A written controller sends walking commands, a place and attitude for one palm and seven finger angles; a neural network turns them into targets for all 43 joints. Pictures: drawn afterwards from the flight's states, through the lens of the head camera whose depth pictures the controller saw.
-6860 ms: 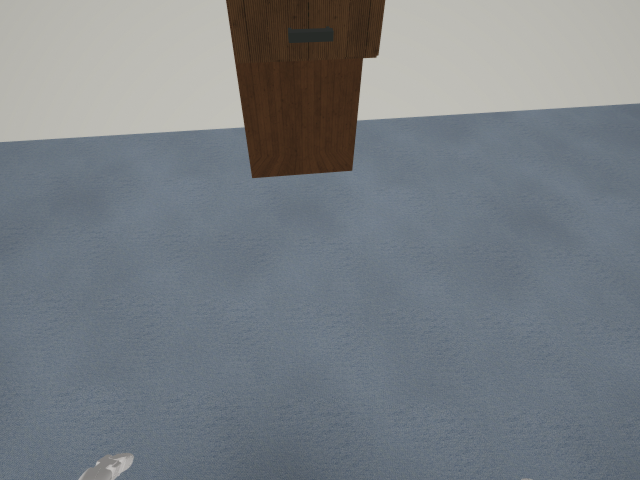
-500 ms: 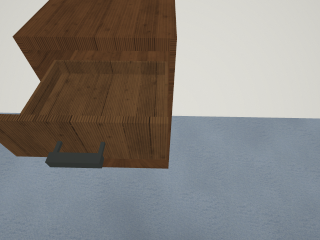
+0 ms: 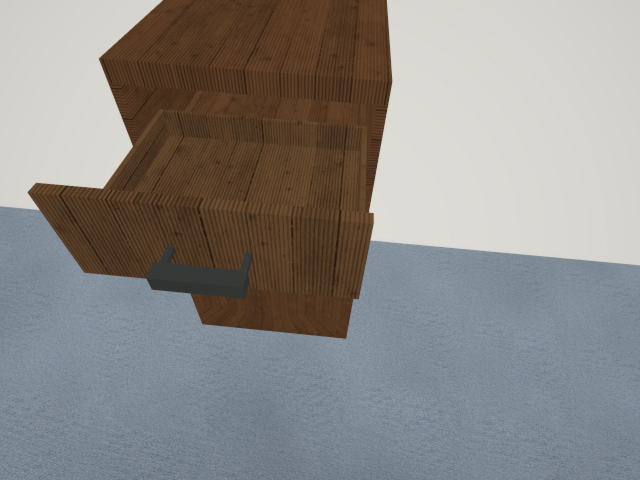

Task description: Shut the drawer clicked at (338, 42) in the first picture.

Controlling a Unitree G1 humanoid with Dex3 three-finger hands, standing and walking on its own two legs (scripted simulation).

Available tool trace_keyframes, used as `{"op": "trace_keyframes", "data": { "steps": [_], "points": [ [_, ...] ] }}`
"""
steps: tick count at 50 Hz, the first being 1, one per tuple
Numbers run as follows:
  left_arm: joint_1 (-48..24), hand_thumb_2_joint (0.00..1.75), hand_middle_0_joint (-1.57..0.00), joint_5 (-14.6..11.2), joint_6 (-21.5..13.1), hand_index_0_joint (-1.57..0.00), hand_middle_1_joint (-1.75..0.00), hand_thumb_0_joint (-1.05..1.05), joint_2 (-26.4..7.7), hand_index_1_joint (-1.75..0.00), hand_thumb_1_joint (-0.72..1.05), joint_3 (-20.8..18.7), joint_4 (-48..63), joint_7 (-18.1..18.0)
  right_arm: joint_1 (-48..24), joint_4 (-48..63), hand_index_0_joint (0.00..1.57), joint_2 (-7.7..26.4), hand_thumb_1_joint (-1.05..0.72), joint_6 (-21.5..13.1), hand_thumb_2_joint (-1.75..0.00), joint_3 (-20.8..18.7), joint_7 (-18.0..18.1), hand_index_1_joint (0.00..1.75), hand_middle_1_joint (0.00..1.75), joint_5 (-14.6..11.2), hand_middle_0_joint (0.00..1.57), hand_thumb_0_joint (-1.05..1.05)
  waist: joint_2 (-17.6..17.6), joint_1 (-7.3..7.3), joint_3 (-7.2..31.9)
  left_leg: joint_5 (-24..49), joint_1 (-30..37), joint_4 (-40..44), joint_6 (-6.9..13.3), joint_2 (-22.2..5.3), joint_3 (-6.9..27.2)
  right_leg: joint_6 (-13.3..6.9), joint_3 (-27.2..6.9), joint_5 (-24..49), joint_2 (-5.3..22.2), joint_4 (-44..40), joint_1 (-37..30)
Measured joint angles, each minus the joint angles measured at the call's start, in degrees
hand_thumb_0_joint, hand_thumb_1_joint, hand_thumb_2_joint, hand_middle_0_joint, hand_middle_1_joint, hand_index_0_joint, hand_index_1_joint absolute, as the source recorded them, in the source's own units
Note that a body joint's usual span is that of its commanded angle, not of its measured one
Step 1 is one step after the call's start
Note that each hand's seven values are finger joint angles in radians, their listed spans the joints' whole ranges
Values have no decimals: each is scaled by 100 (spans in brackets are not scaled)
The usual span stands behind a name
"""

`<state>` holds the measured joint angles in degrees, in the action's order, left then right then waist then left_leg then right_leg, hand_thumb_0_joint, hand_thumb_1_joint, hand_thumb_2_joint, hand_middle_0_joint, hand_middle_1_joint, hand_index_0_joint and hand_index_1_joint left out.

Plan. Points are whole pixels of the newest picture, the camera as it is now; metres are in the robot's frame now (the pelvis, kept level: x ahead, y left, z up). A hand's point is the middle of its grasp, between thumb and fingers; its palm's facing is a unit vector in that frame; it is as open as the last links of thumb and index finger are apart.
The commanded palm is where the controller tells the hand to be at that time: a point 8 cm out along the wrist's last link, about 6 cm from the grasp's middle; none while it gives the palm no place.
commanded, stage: come to a stop and stand still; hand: left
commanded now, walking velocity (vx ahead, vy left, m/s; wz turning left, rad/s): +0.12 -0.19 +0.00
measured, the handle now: (204, 267) +0.38 +0.21 +0.03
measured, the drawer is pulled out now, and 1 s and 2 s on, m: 0.29 0.29 0.29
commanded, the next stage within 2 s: look again from close up in 0.20 s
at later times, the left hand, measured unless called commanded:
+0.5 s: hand out of the picture +0.05 +0.14 -0.17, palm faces +0.00 -0.97 -0.25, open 7.3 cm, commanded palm none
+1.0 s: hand out of the picture +0.03 +0.11 -0.16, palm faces +0.04 -0.97 -0.23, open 7.4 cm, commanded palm none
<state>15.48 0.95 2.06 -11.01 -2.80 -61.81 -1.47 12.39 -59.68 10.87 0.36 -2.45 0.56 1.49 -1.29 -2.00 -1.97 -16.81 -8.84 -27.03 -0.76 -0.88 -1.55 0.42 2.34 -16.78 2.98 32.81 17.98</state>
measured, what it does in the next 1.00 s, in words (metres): steps on the spot: right foot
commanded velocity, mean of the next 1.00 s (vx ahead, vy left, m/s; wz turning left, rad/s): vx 0.03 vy -0.01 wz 0.00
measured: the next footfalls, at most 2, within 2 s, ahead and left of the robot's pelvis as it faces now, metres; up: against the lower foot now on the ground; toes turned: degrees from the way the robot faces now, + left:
right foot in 0.32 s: +0.06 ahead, -0.12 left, +0.00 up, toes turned -3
left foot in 1.32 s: +0.11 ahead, +0.10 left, +0.00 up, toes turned +6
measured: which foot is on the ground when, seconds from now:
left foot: down 0.00-1.00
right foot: up 0.00-0.30, down 0.32-1.00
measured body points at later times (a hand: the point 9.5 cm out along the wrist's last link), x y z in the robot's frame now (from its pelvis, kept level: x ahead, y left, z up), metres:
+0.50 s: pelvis +0.02 -0.03 -0.01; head +0.05 -0.06 +0.44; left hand +0.06 +0.20 -0.15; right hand +0.02 -0.24 -0.18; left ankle +0.00 +0.08 -0.74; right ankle +0.02 -0.12 -0.74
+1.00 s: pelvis +0.03 -0.06 +0.00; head +0.03 -0.09 +0.45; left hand +0.03 +0.16 -0.14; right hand +0.02 -0.27 -0.17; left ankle +0.00 +0.08 -0.73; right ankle +0.02 -0.12 -0.74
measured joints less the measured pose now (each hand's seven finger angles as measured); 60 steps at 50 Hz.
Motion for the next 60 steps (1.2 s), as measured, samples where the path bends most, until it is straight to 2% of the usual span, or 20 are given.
{"op": "trace_keyframes", "data": {
  "steps": [3,6,8,11,13,15,16,17,20,22,24,27,31,37,46,49,53,57,60],
  "points": [
    [133,89,-20,39,59,-20,-30,1,-60,-30,90,-15,-118,43,204,-49,20,-180,-91,-15,-90,106,15,30,30,33,20,1,-94,65,153,73,125,234,88,10,9,-9,-81,-455,-116,917,243],
    [192,89,-20,48,2,-20,-30,1,-63,-30,91,-15,-147,100,388,-146,20,-313,-91,-47,-90,174,73,30,30,27,20,1,-114,93,212,255,252,584,100,22,32,21,-131,-337,-172,1669,449],
    [203,89,-20,39,-38,-20,-30,1,-46,-30,91,-9,-146,117,467,-205,20,-378,-91,-76,-90,198,94,30,30,12,20,1,-146,99,185,330,306,738,92,54,0,66,-157,-239,-150,1837,508],
    [149,90,-20,16,-40,-20,-30,1,7,-30,91,18,-147,113,531,-270,20,-454,-91,-115,-90,214,126,30,30,11,20,1,-168,148,84,346,317,803,61,88,-63,116,-142,-286,-89,1594,450],
    [67,90,-20,-7,-33,-20,-30,1,66,-30,91,45,-143,105,550,-313,20,-472,-91,-119,-90,206,144,30,30,20,20,1,-121,217,-5,289,275,720,23,76,-75,115,-97,-414,-71,1118,279],
    [-21,90,-20,-28,-78,-20,-30,1,130,-30,91,67,-123,97,567,-372,20,-465,-91,-107,-90,192,155,30,30,14,20,1,-48,267,-86,167,198,521,-39,44,-80,93,-51,-215,-84,391,-8],
    [-49,90,-20,-20,-165,-20,-30,1,155,-30,91,104,-121,54,586,-392,20,-439,-90,-108,-90,187,130,30,30,-20,20,1,-10,257,-90,32,55,257,-84,23,-97,34,-64,163,-94,-21,-145],
    [-78,90,-20,-9,-250,-20,-30,1,211,-30,90,130,-114,4,567,-384,20,-380,-90,-76,-90,176,94,30,30,-37,20,1,101,231,-105,-168,-146,-115,-98,-63,-112,-70,-65,100,-178,-124,-149],
    [-150,89,-20,24,-407,-20,-30,1,356,-30,92,221,-105,-69,454,-275,20,-190,-90,-15,-90,139,43,30,30,-20,20,1,530,350,-248,-635,-513,-859,-26,-227,49,-286,80,2,-437,-73,-166],
    [-155,89,-20,19,-477,-20,-30,1,369,-30,93,232,-78,-106,424,-223,20,-165,-90,-38,-90,155,33,30,30,-44,20,1,587,406,-254,-687,-614,-1078,2,-200,12,-341,155,10,-483,-137,-267],
    [-165,89,-20,1,-469,-20,-30,1,348,-30,93,240,-51,-139,430,-190,20,-189,-91,-68,-90,179,40,30,30,-60,20,1,558,413,-205,-455,-512,-842,-4,-156,-76,-367,213,-16,-507,-167,-399],
    [-197,89,-20,-43,-382,-20,-30,1,269,-30,93,242,-56,-152,436,-234,20,-264,-91,-122,-90,232,73,30,30,-16,20,1,380,358,-82,-211,-233,-506,46,-72,-134,-364,209,-151,-452,-70,-542],
    [-199,89,-20,-53,-346,-20,-30,1,262,-30,94,268,-35,-125,464,-292,20,-188,-93,-132,-90,279,110,30,30,-2,20,2,390,270,98,-185,-23,-244,32,-40,-138,-363,204,-113,-434,-255,-717],
    [-155,89,-20,-68,-400,-20,-30,1,252,-30,93,312,-51,-72,351,-324,20,-106,-93,-148,-90,312,116,30,30,-17,20,2,421,273,58,37,137,141,-17,-17,-149,-412,195,-2,-426,-451,-789],
    [10,89,-20,-71,-393,-20,-30,1,275,-30,92,336,-182,-46,377,-466,20,-160,-91,-127,-90,363,93,30,30,-31,20,1,370,241,-13,194,223,368,-115,-82,-101,-513,247,107,-500,-634,-866],
    [88,89,-20,-54,-388,-20,-30,1,319,-30,91,333,-200,-31,435,-501,20,-165,-91,-91,-90,364,77,30,30,-22,20,1,376,211,-14,158,177,282,-113,-118,-71,-547,277,108,-535,-641,-871],
    [238,89,-20,-13,-364,-20,-30,1,384,-30,91,282,-169,-7,568,-537,20,-141,-91,-2,-90,326,35,30,30,1,20,1,407,165,40,-271,-68,-217,31,-171,-66,-576,359,78,-572,-664,-885],
    [388,89,-20,29,-369,-20,-30,1,402,-30,90,194,-101,-1,639,-515,20,-121,-91,41,-90,274,-8,30,30,10,20,1,326,71,38,-645,-496,-954,96,-109,-133,-561,383,89,-507,-747,-909],
    [478,89,-20,46,-373,-20,-30,1,374,-30,90,135,-92,8,621,-432,20,-109,-91,22,-90,234,-37,30,30,1,20,1,226,12,-20,-632,-705,-1090,97,-60,-206,-496,353,88,-409,-790,-957]
  ]
}}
